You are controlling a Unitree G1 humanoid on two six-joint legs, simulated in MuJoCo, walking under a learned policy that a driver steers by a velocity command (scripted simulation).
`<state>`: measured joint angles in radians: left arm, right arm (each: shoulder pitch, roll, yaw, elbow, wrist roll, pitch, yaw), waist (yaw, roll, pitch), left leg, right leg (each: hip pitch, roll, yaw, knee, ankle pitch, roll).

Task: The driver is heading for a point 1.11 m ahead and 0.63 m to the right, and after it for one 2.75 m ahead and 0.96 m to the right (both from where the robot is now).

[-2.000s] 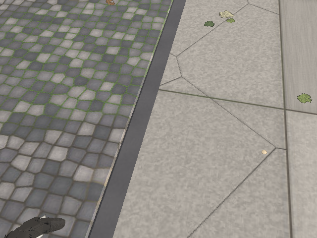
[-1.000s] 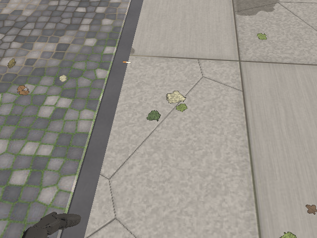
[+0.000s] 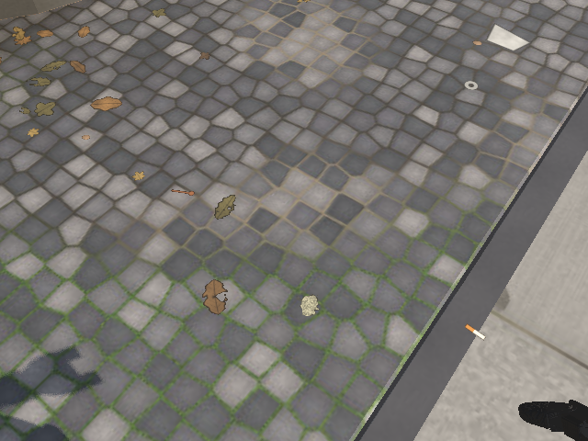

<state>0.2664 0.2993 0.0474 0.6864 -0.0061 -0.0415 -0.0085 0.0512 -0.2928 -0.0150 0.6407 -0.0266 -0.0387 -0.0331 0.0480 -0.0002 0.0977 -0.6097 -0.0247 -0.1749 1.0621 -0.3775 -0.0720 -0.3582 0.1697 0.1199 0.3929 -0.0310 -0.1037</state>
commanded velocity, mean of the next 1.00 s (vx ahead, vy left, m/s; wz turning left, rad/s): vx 0.04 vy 0.00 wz -0.91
